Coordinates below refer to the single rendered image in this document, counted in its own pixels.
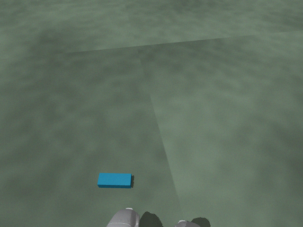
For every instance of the carton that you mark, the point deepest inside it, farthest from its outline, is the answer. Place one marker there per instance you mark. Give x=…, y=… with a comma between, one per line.
x=114, y=180

